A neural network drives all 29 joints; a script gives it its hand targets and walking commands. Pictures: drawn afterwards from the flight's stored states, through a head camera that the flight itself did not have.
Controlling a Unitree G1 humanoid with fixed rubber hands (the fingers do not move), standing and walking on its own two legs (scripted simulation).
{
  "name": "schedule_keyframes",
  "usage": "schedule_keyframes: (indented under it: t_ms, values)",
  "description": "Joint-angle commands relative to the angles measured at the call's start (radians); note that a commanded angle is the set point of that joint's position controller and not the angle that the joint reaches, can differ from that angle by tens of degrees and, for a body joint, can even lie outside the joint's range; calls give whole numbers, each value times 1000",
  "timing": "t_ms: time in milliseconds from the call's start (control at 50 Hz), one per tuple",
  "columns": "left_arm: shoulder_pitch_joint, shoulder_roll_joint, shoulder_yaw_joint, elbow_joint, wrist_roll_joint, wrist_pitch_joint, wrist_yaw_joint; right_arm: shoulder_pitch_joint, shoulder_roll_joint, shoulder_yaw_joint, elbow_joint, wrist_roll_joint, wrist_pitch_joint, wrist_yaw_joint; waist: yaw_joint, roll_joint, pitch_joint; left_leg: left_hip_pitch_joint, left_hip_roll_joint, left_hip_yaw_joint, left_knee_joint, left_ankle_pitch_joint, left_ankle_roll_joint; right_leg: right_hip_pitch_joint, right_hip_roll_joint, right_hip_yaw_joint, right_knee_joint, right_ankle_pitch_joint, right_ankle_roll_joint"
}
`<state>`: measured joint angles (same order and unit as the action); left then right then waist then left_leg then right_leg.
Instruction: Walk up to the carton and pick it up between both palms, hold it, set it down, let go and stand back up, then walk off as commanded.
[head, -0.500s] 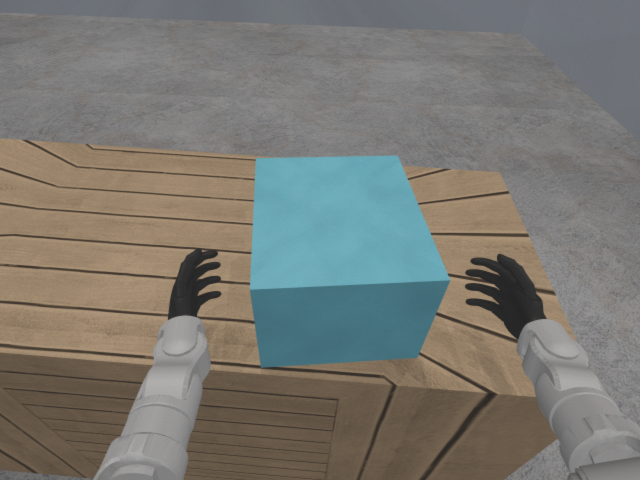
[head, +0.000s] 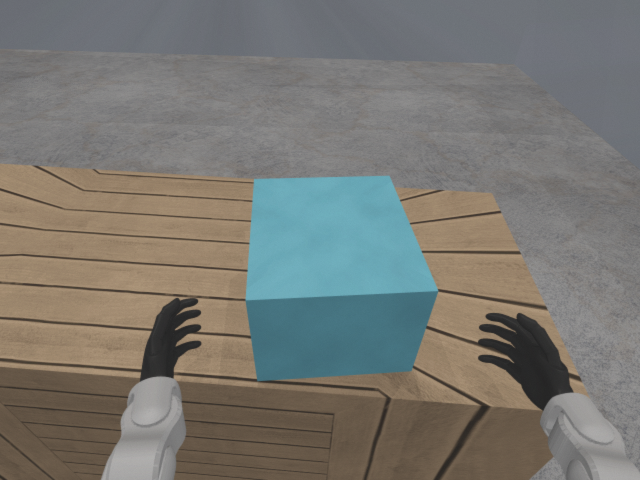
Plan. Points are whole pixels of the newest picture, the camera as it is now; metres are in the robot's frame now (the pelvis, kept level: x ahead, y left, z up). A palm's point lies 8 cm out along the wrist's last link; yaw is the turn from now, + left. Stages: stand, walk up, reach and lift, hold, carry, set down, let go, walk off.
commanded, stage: set down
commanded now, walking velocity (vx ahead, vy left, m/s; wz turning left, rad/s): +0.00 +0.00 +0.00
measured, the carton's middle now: (328, 270) +0.47 +0.00 +0.02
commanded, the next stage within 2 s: none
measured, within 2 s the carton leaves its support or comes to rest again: neither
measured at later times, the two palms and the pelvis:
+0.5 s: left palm (139, 411) +0.21 +0.21 +0.05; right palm (570, 437) +0.20 -0.26 +0.05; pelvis +0.00 +0.00 +0.00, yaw +0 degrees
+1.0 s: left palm (146, 428) +0.21 +0.22 +0.01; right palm (556, 451) +0.19 -0.25 +0.02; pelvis +0.02 +0.01 +0.00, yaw +0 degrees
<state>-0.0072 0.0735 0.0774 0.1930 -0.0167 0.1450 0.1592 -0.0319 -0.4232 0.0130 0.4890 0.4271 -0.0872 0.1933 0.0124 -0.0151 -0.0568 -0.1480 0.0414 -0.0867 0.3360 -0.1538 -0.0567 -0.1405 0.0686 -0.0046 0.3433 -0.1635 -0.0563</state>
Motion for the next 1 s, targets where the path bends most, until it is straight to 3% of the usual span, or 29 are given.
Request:
schedule_keyframes:
  t_ms: [0, 60, 80, 120, 140, 180, 200, 260, 280, 300, 380, 440, 460, 500, 520, 540, 580, 620, 640, 660, 740, 780, 800, 820, 840, 860, 940, 960, 980]
  values:
    - [174, 36, -63, -353, -40, 1, -12, 105, -206, -140, -285, -84, -14, -26, -65, -102, -9, 73, -58, 92, -91, 91, 64, 61, -87, 66, -106, 59, 46]
    - [-50, 57, -48, -346, -56, 0, 6, -87, -152, -128, -388, -84, 0, -27, -24, -104, -15, -42, -68, 115, -95, -70, 74, 3, -120, 119, -116, -150, 46]
    - [259, -8, -121, -469, -87, 6, 2, 218, -202, -163, -392, -75, -12, -16, -105, -154, 16, 98, -49, 78, -94, 76, 69, 39, -90, 66, -123, 2, 42]
    - [81, 60, -76, -451, -89, -6, 2, 71, -160, -143, -469, -79, 5, -27, -55, -137, 18, 36, -68, 108, -90, 12, 71, -5, -85, 67, -103, -2, 38]
    - [181, 19, -97, -481, -73, 4, 5, 166, -196, -172, -435, -80, -2, -24, -88, -117, 46, 97, -56, 104, -89, 18, 68, -24, -83, 58, -114, -18, 37]
    - [157, 72, -40, -434, -67, 1, 2, 165, -171, -154, -473, -85, 8, -25, -35, -123, 21, 63, -64, 123, -83, 10, 68, -1, -100, 88, -132, -68, 37]
    - [34, 86, -55, -444, -64, -2, 14, 66, -166, -157, -463, -95, 17, -25, -47, -107, 19, 35, -67, 119, -76, -49, 75, -46, -101, 98, -130, -169, 25]
    - [274, 52, -84, -432, -73, -2, 1, 322, -158, -176, -492, -111, 13, -31, -63, -176, 83, 102, -56, 104, -86, -12, 70, -24, -114, 115, -171, -158, 31]
    - [132, 81, -71, -446, -94, -13, 8, 200, -134, -175, -527, -103, 24, -36, -41, -142, 68, 61, -65, 120, -79, -52, 66, -69, -113, 115, -161, -220, 33]
    - [268, 56, -97, -433, -88, 4, 1, 290, -156, -183, -538, -115, 20, -40, -63, -174, 66, 73, -71, 115, -70, -18, 65, -21, -125, 135, -175, -155, 32]
    - [213, 95, -47, -451, -60, 0, 10, 268, -122, -174, -547, -101, 37, -33, -9, -128, 104, 83, -63, 129, -93, -42, 61, -73, -99, 104, -160, -189, 25]
    - [201, 102, -57, -352, -69, 14, -16, 260, -101, -170, -516, -134, 73, -40, -51, -137, 125, 75, -67, 118, -87, -98, 67, -88, -121, 129, -183, -253, 24]
    - [162, 86, -55, -388, -55, 10, -7, 230, -116, -173, -517, -120, 69, -33, -26, -138, 119, 110, -58, 108, -79, -79, 60, -100, -128, 132, -183, -280, 22]
    - [228, 92, -67, -331, -58, 25, -28, 296, -81, -155, -510, -135, 84, -53, -45, -139, 153, 97, -69, 130, -92, -80, 73, -91, -124, 130, -193, -222, 32]
    - [242, 105, -59, -416, -59, 13, -25, 301, -86, -162, -585, -135, 69, -50, -32, -118, 96, 103, -64, 114, -93, -36, 70, -59, -121, 116, -175, -154, 33]
    - [209, 111, -68, -314, -63, 24, -36, 300, -66, -165, -481, -167, 84, -62, -57, -138, 146, 92, -71, 137, -92, -82, 70, -92, -118, 117, -179, -190, 39]
    - [235, 90, -77, -443, -58, -1, -28, 312, -78, -151, -573, -114, 49, -44, -42, -99, 53, 136, -66, 114, -80, 4, 63, -59, -108, 98, -155, -85, 35]
    - [279, 108, -57, -418, -53, 1, -37, 325, -105, -169, -587, -142, 52, -53, -47, -129, 61, 129, -66, 114, -79, 32, 62, -57, -88, 80, -141, -21, 36]
    - [297, 114, -47, -295, -33, 3, -54, 403, -55, -143, -476, -175, 69, -67, -59, -116, 132, 115, -76, 125, -87, -4, 65, -41, -103, 102, -152, -41, 34]
    - [304, 122, -41, -311, -45, -2, -54, 360, -71, -145, -536, -155, 62, -63, -32, -135, 85, 138, -74, 122, -88, 29, 66, -51, -85, 78, -149, -34, 36]
    - [309, 114, -55, -384, -51, -34, -48, 354, -74, -155, -562, -164, 30, -56, -27, -114, 55, 138, -70, 125, -75, 92, 60, -60, -78, 68, -117, 96, 46]
    - [332, 119, -56, -275, -35, -24, -71, 419, -28, -136, -473, -191, 39, -77, -54, -112, 92, 143, -78, 130, -72, 92, 61, -42, -87, 85, -126, 144, 41]
    - [336, 112, -54, -382, -39, -51, -52, 411, -52, -137, -521, -162, 15, -63, -28, -83, 24, 154, -74, 130, -60, 157, 51, -14, -76, 67, -104, 192, 43]
    - [391, 91, -40, -311, -16, -44, -60, 437, -60, -125, -465, -153, 14, -58, -18, -95, 40, 176, -75, 124, -53, 176, 51, 0, -71, 76, -109, 234, 37]
    - [381, 119, -38, -268, 0, -45, -80, 464, -50, -123, -452, -172, 9, -77, -51, -124, 73, 172, -84, 127, -55, 135, 57, 16, -79, 81, -110, 237, 48]
    - [394, 125, -23, -336, -10, -68, -71, 463, -23, -107, -495, -159, 2, -68, -19, -79, 14, 149, -86, 127, -51, 180, 48, 40, -80, 83, -89, 300, 47]
    - [339, 159, -28, -226, -31, -67, -109, 440, 20, -84, -444, -209, 1, -110, -42, -132, 90, 113, -94, 142, -57, 90, 63, 36, -105, 99, -120, 241, 75]
    - [363, 149, -23, -251, -30, -69, -104, 428, 6, -90, -486, -198, -3, -106, -13, -118, 74, 128, -85, 132, -58, 104, 63, 28, -99, 89, -111, 241, 60]
    - [337, 163, -34, -204, -37, -62, -116, 442, 39, -88, -456, -232, -1, -118, -48, -159, 116, 132, -88, 144, -57, 81, 73, -4, -101, 84, -130, 195, 72]
